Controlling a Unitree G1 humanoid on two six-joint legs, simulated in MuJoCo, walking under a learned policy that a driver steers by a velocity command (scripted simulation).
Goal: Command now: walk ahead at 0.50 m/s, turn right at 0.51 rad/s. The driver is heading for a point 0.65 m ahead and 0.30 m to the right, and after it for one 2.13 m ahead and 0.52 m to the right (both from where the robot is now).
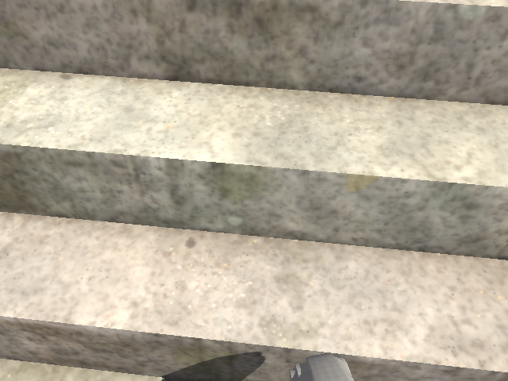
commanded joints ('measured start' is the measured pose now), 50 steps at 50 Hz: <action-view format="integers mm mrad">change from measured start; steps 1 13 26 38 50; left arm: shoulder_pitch -72 -333 206 426 -22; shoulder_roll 59 -5 -5 -24 -22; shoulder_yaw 4 -48 0 27 -14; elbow -71 -337 99 172 -39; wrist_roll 3 -35 43 92 -20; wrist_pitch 12 214 7 -51 32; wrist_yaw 10 -5 59 -38 19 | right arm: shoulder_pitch -87 14 -379 -24 -218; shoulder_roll -50 -303 -89 -304 5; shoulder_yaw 7 -33 -21 -84 -27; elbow -70 4 -434 -396 -160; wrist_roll -31 9 19 -6 -39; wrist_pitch -55 -66 -18 101 -34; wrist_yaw -5 97 -6 -46 -45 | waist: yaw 62 240 -26 -211 57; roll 50 429 29 516 156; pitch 16 -4 -61 -439 -32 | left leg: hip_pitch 98 309 -955 228 -41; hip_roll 191 437 -29 329 234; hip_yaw -137 -15 -291 -1229 -157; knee -382 -499 1500 -303 -516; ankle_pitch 341 2492 180 -256 177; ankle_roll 138 253 183 431 152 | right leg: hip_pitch -80 314 871 445 1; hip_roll -22 5 -129 25 -147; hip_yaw -38 -418 143 128 -125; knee -40 -978 -1979 -866 -381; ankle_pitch -18 -349 -114 103 2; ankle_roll -92 36 -6 87 1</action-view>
